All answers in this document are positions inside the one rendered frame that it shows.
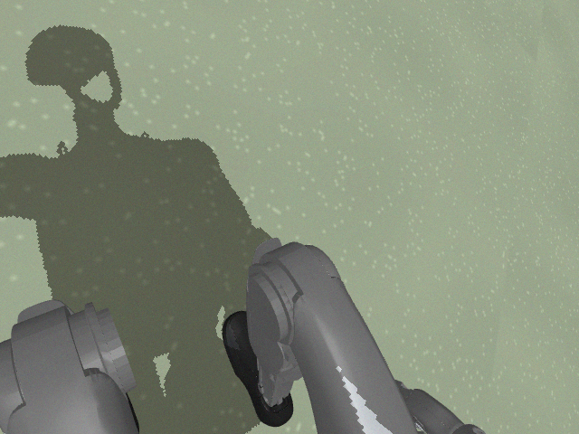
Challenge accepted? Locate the right robot foot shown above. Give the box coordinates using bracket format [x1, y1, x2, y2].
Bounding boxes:
[223, 311, 293, 427]

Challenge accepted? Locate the right robot hand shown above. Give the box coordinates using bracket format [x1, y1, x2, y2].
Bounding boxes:
[395, 380, 465, 434]

